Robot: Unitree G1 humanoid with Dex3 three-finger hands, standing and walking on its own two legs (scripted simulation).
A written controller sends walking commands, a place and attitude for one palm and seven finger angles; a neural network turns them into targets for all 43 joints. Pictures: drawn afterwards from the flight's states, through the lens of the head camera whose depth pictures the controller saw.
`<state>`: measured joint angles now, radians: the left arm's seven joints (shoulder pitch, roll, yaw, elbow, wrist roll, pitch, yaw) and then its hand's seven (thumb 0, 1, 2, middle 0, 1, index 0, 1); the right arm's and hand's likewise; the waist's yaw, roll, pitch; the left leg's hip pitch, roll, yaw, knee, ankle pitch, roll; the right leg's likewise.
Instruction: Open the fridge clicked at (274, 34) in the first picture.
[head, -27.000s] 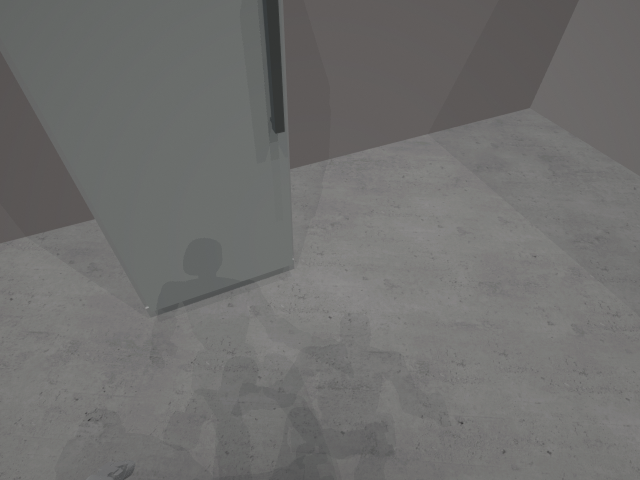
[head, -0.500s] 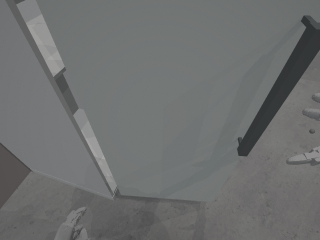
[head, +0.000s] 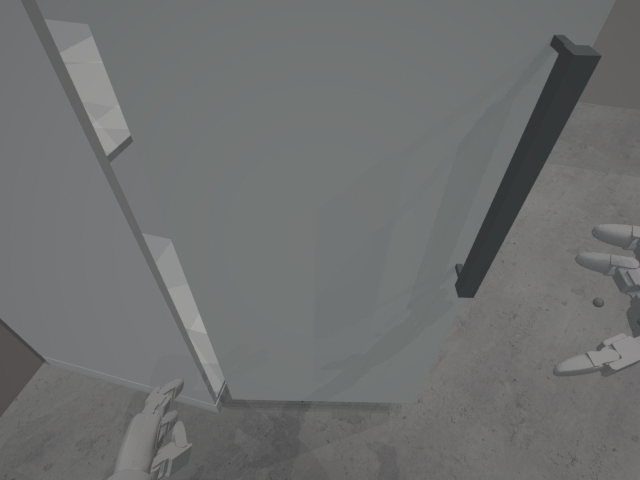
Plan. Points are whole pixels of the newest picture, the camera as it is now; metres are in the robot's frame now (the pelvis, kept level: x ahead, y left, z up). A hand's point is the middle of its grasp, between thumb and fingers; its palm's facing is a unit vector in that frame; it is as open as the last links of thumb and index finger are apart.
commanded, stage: slip the hand off the handle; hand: right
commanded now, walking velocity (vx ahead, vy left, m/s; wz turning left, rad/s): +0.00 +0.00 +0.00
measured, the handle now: (501, 194) +0.44 -0.24 +0.15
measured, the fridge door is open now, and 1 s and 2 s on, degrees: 76 76 76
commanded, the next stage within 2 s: draw the hand back to the body in 0.12 s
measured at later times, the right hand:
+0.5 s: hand (606, 309) +0.26 -0.28 +0.16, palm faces +0.11 +0.99 -0.06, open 14.7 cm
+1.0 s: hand out of the picture +0.22 -0.29 +0.16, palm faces +0.47 +0.82 -0.32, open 13.1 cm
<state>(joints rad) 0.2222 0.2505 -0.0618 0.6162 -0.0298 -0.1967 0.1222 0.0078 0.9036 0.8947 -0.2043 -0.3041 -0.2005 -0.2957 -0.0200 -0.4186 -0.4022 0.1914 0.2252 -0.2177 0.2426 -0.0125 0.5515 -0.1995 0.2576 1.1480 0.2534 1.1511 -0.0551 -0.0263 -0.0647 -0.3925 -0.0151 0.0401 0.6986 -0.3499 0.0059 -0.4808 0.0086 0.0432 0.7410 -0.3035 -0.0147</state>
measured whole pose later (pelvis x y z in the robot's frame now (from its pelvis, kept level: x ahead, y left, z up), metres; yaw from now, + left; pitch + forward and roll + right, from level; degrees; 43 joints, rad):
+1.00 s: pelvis +0.02 +0.00 +0.02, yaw +0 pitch -3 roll +1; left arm 0.21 0.23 -0.07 0.65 0.00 -0.22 0.11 0.01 0.90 0.89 -0.20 -0.30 -0.20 -0.30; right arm 0.35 -0.36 -0.36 -0.27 0.13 -0.01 -0.07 -0.01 0.19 -0.37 0.24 0.94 0.24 0.94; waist -0.08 -0.05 -0.01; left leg -0.17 0.00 0.03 0.51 -0.29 0.00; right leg -0.25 0.02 0.04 0.55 -0.25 -0.02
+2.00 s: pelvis +0.04 +0.00 +0.03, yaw +0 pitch -4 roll +1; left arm 0.19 0.23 -0.04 0.64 0.01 -0.10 0.09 0.01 0.90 0.89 -0.20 -0.30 -0.20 -0.30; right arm 0.41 -0.35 -0.35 -0.36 0.08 -0.04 -0.09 0.02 -0.89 -0.90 0.21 0.30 0.21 0.30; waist -0.08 -0.05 0.00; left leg -0.04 -0.01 0.02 0.37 -0.26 0.00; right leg -0.13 0.01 0.03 0.44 -0.23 -0.02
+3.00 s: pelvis -0.11 -0.05 +0.02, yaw -4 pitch +3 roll +7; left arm 0.21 0.16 0.00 0.63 0.02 -0.13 0.04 0.01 0.90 0.89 -0.20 -0.30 -0.20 -0.30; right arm 0.48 -0.45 -0.47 -0.55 0.06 -0.26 -0.14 0.02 -0.89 -0.90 0.21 0.30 0.21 0.30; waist -0.02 -0.01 -0.05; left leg -0.20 -0.11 0.03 0.75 -0.53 0.03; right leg -0.52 -0.03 0.03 0.39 0.02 -0.06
